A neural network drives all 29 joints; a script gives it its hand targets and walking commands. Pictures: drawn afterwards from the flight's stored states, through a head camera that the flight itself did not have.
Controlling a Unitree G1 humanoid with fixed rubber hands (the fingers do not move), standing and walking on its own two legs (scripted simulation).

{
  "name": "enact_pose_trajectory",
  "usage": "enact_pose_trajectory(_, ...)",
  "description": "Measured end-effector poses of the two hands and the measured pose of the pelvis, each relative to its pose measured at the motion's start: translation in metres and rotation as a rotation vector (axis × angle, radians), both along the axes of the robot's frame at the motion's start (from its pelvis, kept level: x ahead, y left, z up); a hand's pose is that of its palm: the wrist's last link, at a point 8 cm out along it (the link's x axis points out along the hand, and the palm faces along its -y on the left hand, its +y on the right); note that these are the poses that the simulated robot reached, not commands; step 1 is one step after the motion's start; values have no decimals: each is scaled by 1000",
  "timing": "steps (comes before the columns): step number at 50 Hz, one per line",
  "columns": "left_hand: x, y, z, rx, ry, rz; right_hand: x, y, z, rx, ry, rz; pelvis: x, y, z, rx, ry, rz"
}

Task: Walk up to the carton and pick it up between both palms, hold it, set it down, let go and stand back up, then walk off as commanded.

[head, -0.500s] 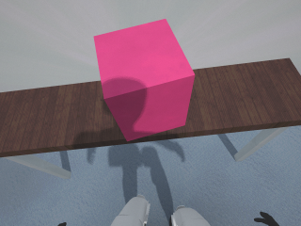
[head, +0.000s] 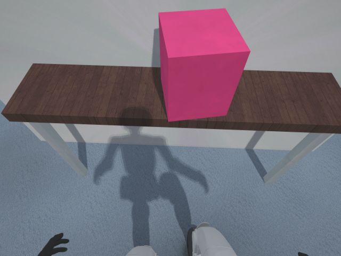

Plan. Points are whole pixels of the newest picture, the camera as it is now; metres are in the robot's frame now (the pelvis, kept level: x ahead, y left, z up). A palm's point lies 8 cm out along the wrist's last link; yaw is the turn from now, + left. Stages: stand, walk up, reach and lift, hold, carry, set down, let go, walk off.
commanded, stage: walk off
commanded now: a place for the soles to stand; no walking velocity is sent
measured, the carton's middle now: (195, 68) +0.64 -0.05 +0.03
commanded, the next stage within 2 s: stand in 1.18 s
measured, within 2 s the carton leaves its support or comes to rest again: neither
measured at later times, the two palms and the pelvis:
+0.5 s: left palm out of the picture -0.06 +0.30 -0.08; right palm out of the picture -0.10 -0.31 -0.12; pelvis -0.15 +0.01 +0.01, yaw -6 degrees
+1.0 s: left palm out of the picture -0.08 +0.31 -0.10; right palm out of the picture -0.15 -0.29 -0.08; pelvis -0.17 +0.02 +0.02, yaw -4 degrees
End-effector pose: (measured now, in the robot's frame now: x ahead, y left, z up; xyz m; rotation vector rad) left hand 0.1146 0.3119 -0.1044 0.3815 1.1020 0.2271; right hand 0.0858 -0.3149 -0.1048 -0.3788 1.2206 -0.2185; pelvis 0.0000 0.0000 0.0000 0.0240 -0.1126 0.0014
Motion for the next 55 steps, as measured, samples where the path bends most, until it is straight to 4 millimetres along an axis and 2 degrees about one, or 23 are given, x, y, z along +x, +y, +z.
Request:
enact_pose_trajectory(3, -33, 10, -4, -9, 67, 9, -33, 12, 10, -6, -21, -30, -17, 10, 5, -20, -11, -39)
enact_pose_trajectory(6, -58, 17, 1, -21, 91, 20, -60, 22, 21, -16, -33, -56, -31, 13, 13, -43, -10, -34)
enact_pose_trajectory(12, -100, 27, 5, 4, 118, -10, -86, 27, 28, 1, -110, -95, -64, 14, 15, -39, 27, -85)
enact_pose_trajectory(15, -115, 25, 7, 23, 121, -31, -98, 24, 23, 14, -149, -95, -87, 12, 11, -25, 40, -108)
enact_pose_trajectory(18, -128, 17, 9, 44, 110, -66, -115, 17, 8, 38, -161, -93, -114, 9, 4, -17, 45, -132)
enact_pose_trajectory(21, -148, 3, 17, 35, 93, -76, -143, 13, -5, 62, -124, -109, -136, 7, 5, -70, 9, -93)
enact_pose_trajectory(25, -174, -8, 29, 41, 97, -89, -181, 10, -11, 83, -60, -147, -150, 6, 13, -10, 22, -113)
enact_pose_trajectory(30, -185, -9, 37, 35, 45, -76, -221, 9, -16, 77, -22, -146, -164, 12, 14, -8, 26, -75)
enact_pose_trajectory(34, -185, -2, 31, 12, -5, -68, -244, 15, -19, 64, 25, -129, -172, 19, 9, -21, 32, -29)
enact_pose_trajectory(38, -190, 3, 22, -19, 2, -64, -252, 28, -7, 58, -8, -129, -180, 22, 12, 27, 21, -73)
enact_pose_trajectory(44, -195, 5, 9, -63, 4, -57, -250, 28, 12, 34, -53, -134, -180, 18, 15, -20, 22, -70)
enact_pose_trajectory(50, -195, 3, 7, -92, 25, -47, -233, 29, 22, 19, -84, -120, -174, 23, 20, -19, 42, -78)
enact_pose_trajectory(55, -193, 3, 9, -89, 27, -39, -209, 31, 23, 26, -101, -97, -170, 23, 21, -27, 46, -76)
